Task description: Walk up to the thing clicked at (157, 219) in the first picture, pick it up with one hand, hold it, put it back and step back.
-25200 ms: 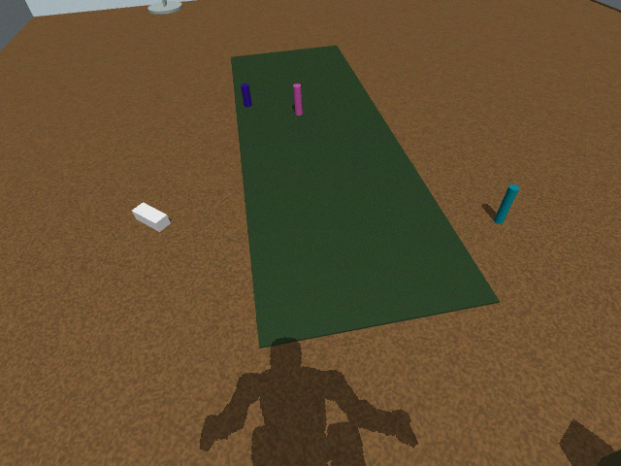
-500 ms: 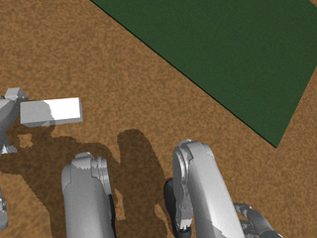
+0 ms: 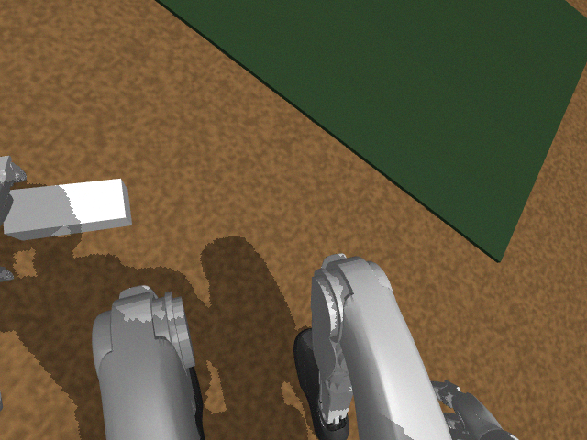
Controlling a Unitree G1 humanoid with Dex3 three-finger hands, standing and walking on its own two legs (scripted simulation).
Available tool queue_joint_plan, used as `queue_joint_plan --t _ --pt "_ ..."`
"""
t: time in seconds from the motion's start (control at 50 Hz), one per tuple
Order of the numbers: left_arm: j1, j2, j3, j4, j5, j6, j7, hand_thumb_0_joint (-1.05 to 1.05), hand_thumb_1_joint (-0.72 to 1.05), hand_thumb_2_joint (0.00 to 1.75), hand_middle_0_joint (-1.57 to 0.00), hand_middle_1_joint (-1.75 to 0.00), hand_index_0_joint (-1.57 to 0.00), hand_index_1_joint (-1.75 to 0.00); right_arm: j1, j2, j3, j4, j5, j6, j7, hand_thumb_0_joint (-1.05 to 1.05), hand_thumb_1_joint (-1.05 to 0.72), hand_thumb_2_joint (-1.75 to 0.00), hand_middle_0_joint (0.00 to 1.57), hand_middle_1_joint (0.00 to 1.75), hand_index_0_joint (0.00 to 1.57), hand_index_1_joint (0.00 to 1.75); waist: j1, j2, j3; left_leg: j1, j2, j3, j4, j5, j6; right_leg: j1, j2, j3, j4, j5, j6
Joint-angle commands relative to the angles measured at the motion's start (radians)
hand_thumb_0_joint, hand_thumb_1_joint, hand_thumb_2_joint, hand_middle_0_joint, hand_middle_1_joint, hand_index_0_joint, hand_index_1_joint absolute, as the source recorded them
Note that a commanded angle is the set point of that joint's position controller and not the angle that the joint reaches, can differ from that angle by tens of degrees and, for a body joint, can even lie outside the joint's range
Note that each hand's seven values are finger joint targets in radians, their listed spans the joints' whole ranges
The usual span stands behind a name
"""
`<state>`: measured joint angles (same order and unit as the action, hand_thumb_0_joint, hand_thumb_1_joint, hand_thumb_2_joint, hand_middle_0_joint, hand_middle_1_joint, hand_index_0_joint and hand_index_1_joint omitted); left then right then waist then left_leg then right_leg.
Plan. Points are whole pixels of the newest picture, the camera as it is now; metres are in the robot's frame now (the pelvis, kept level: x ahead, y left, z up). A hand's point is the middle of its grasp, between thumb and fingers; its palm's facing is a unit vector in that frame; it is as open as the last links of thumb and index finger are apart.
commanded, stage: rise first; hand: left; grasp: from above
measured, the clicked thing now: (71, 209) +0.48 +0.31 -0.29
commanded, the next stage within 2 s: approach in 1.54 s
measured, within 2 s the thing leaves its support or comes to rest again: neither
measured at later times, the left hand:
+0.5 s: hand (6, 228) +0.42 +0.35 -0.18, palm faces -0.45 -0.08 -0.89, open 14.2 cm
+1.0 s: hand (8, 224) +0.43 +0.35 -0.18, palm faces -0.46 -0.09 -0.88, open 14.1 cm
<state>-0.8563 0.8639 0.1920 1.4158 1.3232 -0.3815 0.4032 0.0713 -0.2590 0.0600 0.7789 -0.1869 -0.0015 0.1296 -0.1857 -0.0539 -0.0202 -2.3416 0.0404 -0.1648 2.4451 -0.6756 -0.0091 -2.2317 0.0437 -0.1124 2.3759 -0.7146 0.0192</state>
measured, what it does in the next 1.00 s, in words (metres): stands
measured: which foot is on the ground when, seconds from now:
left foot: down 0.00-1.00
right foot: down 0.00-1.00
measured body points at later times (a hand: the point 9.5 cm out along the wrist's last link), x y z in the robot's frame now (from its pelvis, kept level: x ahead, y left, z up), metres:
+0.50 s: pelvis +0.00 +0.00 +0.00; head +0.24 +0.10 +0.37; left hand +0.44 +0.35 -0.12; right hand +0.08 -0.27 -0.10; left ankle +0.08 +0.13 -0.29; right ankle +0.09 -0.12 -0.29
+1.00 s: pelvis +0.00 +0.00 +0.00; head +0.24 +0.09 +0.37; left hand +0.45 +0.35 -0.13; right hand +0.06 -0.27 -0.10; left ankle +0.08 +0.13 -0.29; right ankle +0.09 -0.12 -0.29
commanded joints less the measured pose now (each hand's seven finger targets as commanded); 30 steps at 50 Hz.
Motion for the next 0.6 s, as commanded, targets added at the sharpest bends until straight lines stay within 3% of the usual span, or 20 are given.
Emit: queue_joint_plan --t 0.0,0.02,0.18,0.26,0.32,0.38,0.44,0.54,0.58 --pt "-0.241 0.304 0.03 -0.126 -0.025 0.001 0.033 0.0 -0.54 1.0 -0.06 -1.03 -0.06 -1.02 0.176 -0.256 -0.072 -0.016 -0.005 -0.003 -0.016 0.0 -0.91 -0.9 0.2 0.3 0.2 0.3 0.022 0.323 -0.647 0.541 -0.028 0.096 -0.229 0.151 0.042 0.256 0.023 -0.055 -0.254 0.198 -0.05" --pt "-0.246 0.31 0.033 -0.124 -0.027 0.002 0.032 0.0 -0.61 1.08 -0.06 -0.97 -0.03 -1.01 0.175 -0.257 -0.073 -0.017 -0.002 -0.005 -0.016 0.0 -0.91 -0.9 0.2 0.3 0.2 0.3 0.018 0.315 -0.643 0.536 -0.027 0.094 -0.225 0.151 0.042 0.249 0.023 -0.055 -0.254 0.199 -0.05" --pt "-0.256 0.304 0.036 -0.153 -0.029 0.004 0.045 0.0 -0.56 1.01 -0.06 -1.02 -0.06 -1.02 0.192 -0.259 -0.073 -0.014 -0.001 -0.005 -0.011 0.0 -0.91 -0.9 0.2 0.3 0.2 0.3 0.01 0.332 -0.686 0.575 -0.021 0.087 -0.219 0.205 0.04 0.266 0.028 -0.06 -0.249 0.247 -0.047" --pt "-0.255 0.287 0.031 -0.145 -0.027 0.012 0.057 0.0 -0.56 1.01 -0.06 -1.02 -0.06 -1.02 0.197 -0.26 -0.071 -0.016 -0.003 -0.01 -0.007 0.0 -0.91 -0.9 0.2 0.3 0.2 0.3 0.008 0.353 -0.668 0.577 -0.019 0.084 -0.228 0.201 0.036 0.252 0.027 -0.066 -0.24 0.243 -0.049" --pt "-0.278 0.271 0.006 -0.128 -0.018 0.02 0.058 0.0 -0.56 1.02 -0.06 -1.03 -0.06 -1.03 0.196 -0.258 -0.064 -0.018 0.001 -0.013 -0.006 0.0 -0.91 -0.9 0.2 0.3 0.2 0.3 -0.009 0.352 -0.637 0.56 -0.019 0.084 -0.231 0.181 0.037 0.238 0.028 -0.065 -0.244 0.232 -0.051" --pt "-0.274 0.272 0.007 -0.108 -0.017 0.03 0.062 0.0 -0.57 1.03 -0.07 -1.02 -0.06 -1.03 0.194 -0.261 -0.064 -0.018 0.006 -0.018 -0.008 0.0 -0.91 -0.9 0.2 0.3 0.2 0.3 -0.002 0.373 -0.636 0.56 -0.021 0.083 -0.247 0.154 0.031 0.227 0.026 -0.068 -0.24 0.209 -0.054" --pt "-0.296 0.263 -0.005 -0.108 -0.018 0.037 0.061 0.0 -0.57 1.02 -0.06 -1.03 -0.06 -1.04 0.205 -0.262 -0.064 -0.02 0.007 -0.023 -0.006 0.0 -0.91 -0.9 0.2 0.3 0.2 0.3 -0.022 0.341 -0.631 0.548 -0.021 0.081 -0.241 0.146 0.035 0.231 0.026 -0.071 -0.25 0.205 -0.052" --pt "-0.303 0.285 0.008 -0.119 -0.024 0.047 0.061 0.0 -0.57 1.02 -0.06 -1.03 -0.06 -1.04 0.205 -0.265 -0.058 -0.024 0.009 -0.027 -0.006 0.0 -0.91 -0.9 0.2 0.3 0.2 0.3 -0.015 0.366 -0.654 0.574 -0.02 0.078 -0.243 0.181 0.034 0.243 0.024 -0.07 -0.236 0.234 -0.046" --pt "-0.326 0.296 0.003 -0.102 -0.017 0.044 0.06 0.0 -0.57 1.02 -0.06 -1.04 -0.06 -1.04 0.206 -0.267 -0.048 -0.029 0.005 -0.027 -0.007 0.0 -0.91 -0.9 0.2 0.3 0.2 0.3 -0.033 0.351 -0.636 0.531 -0.022 0.085 -0.228 0.166 0.038 0.256 0.027 -0.066 -0.249 0.234 -0.046"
